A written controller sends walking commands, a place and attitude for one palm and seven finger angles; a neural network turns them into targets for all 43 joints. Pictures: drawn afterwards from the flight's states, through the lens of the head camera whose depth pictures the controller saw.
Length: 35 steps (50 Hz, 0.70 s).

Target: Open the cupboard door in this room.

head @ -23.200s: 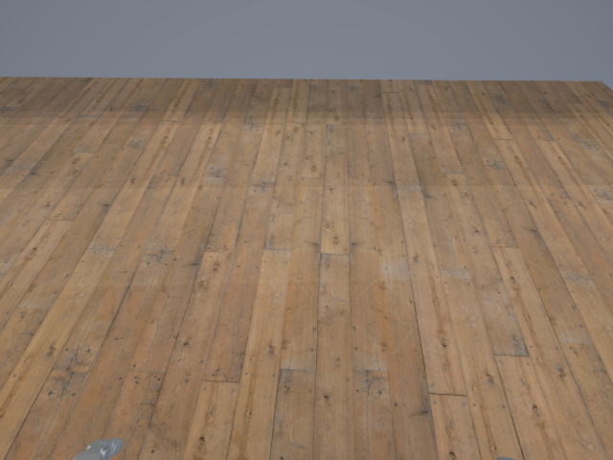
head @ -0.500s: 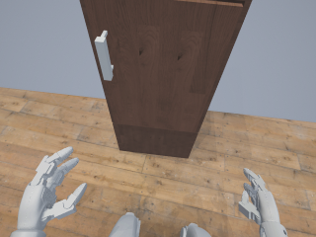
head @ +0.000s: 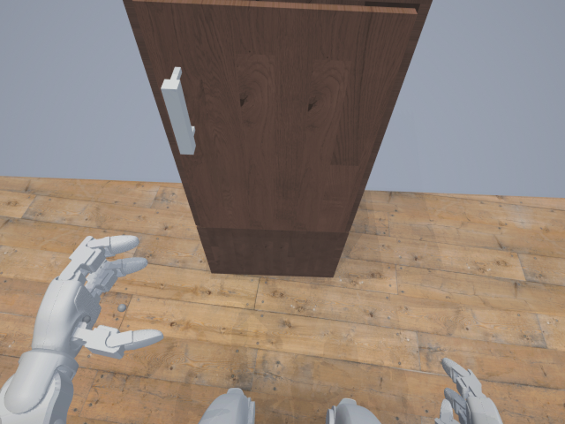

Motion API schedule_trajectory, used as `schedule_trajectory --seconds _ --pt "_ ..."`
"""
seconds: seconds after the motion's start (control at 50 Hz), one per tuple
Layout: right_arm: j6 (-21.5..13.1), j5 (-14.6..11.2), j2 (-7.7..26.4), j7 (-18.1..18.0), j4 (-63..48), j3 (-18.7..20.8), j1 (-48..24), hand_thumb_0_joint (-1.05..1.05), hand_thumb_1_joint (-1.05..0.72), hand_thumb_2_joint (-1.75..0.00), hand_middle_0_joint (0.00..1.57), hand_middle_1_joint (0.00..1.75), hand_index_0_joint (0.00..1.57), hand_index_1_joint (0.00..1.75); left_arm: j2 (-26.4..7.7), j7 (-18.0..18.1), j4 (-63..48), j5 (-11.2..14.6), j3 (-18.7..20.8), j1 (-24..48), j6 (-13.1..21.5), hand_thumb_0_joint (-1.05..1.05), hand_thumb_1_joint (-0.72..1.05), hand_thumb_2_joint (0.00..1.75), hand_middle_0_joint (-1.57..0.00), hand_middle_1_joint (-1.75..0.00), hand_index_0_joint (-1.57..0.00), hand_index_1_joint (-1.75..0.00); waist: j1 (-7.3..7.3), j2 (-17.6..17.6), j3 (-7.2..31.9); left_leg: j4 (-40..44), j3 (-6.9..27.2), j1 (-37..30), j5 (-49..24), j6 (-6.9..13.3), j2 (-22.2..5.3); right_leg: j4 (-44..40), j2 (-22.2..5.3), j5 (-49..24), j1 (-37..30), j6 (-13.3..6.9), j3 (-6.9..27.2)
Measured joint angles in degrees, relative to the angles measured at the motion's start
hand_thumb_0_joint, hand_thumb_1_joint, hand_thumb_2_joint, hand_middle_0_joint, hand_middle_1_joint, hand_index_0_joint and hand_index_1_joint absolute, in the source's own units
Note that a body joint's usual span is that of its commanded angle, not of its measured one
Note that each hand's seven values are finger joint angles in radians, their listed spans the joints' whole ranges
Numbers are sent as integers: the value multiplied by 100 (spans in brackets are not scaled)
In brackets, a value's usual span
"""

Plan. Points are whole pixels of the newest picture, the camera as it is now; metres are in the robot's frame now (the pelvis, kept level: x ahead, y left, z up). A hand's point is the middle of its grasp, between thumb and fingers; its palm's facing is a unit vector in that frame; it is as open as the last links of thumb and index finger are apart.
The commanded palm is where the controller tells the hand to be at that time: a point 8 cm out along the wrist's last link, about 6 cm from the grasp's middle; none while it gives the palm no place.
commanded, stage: raise the hand with hooked fingers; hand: left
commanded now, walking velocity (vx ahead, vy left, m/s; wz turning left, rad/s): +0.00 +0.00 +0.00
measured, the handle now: (182, 112) +0.60 +0.22 +0.07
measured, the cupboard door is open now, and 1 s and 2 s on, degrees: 0 0 0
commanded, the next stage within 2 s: move the hooked fingers beside the handle in 1.04 s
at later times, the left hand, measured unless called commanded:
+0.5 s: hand (78, 247) +0.30 +0.27 +0.10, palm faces +0.06 -1.00 -0.06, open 13.9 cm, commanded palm +0.28 +0.32 +0.09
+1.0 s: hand (93, 244) +0.31 +0.26 +0.10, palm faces +0.04 -1.00 -0.05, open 14.0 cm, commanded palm +0.28 +0.30 +0.09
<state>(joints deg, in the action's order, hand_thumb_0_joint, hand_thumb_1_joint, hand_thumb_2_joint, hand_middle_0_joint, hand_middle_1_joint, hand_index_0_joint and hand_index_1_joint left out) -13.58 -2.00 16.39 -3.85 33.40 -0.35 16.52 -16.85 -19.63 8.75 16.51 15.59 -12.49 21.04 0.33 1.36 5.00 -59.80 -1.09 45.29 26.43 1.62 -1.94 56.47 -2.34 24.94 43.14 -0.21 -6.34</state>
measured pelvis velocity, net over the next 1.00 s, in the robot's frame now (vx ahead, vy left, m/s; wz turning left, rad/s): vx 0.02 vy -0.01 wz -0.01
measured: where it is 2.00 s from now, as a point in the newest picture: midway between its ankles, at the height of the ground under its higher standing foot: outside the picture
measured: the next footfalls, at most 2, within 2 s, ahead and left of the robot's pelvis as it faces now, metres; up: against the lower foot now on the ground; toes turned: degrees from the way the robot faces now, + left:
none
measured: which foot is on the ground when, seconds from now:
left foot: down 0.00-1.00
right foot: down 0.00-1.00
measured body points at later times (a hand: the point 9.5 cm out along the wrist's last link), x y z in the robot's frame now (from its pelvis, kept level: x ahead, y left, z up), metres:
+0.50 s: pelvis +0.02 +0.00 +0.02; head +0.08 +0.01 +0.47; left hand +0.29 +0.33 +0.10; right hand +0.19 -0.24 -0.06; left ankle +0.03 +0.10 -0.67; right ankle +0.03 -0.12 -0.67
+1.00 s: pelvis +0.02 -0.01 +0.03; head +0.07 -0.01 +0.47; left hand +0.30 +0.31 +0.10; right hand +0.16 -0.27 -0.06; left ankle +0.03 +0.10 -0.67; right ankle +0.03 -0.12 -0.67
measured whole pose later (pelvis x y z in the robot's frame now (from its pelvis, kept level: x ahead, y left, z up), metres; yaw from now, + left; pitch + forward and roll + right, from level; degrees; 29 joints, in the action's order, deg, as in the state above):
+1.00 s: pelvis +0.02 -0.01 +0.03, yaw +0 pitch +9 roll -2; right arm -10.3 -2.1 16.0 -3.9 32.6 -2.1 16.4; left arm -22.9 -28.6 25.2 19.5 25.4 2.2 17.6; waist 0.4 1.4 4.0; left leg -49.8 -1.4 35.4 23.6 0.4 -2.6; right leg 46.9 -1.0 22.2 33.9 -1.1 -6.1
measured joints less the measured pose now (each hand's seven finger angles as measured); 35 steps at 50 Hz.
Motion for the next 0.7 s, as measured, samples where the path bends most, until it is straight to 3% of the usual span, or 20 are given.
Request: schedule_trajectory --seconds 0.06,0.2,0.38,0.56,0.7 --pt "-43 -13 -25 -46 -70 -14 -109 2 -90 -90 20 30 20 30 -81 -157 39 42 9 77 -191 0 -21 43 -28 -101 -28 -102 14 -45 4 123 -24 -151 -11 6 -7 -137 17 -32 -146 9 22" --pt "-44 16 -162 14 -256 -134 -210 1 -90 -90 20 30 20 30 -226 -25 145 189 414 380 -247 -1 -37 36 -30 -111 -29 -112 -33 -86 36 410 3 -487 -51 -8 -2 -465 36 -84 -511 16 -9" --pt "97 20 -147 7 -207 -269 -250 1 -90 -90 21 30 20 30 -434 -577 781 186 558 895 -632 -1 -48 31 -30 -118 -30 -119 -129 25 -35 597 37 -656 -90 -9 8 -692 44 -132 -712 21 -45" --pt "196 17 -107 -31 -41 -274 -101 1 -90 -90 21 30 20 30 -701 -838 1366 351 1016 1511 -543 -1 -50 30 -30 -120 -30 -120 -88 11 -82 804 18 -832 -161 -48 -15 -863 79 -190 -856 -13 -26" --pt "266 -10 12 -5 -76 -187 29 1 -90 -90 21 30 20 30 -745 -1083 1680 380 971 1557 -696 -1 -50 30 -30 -120 -30 -120 0 39 -50 969 -46 -911 -238 -58 -28 -974 98 -260 -880 -27 36"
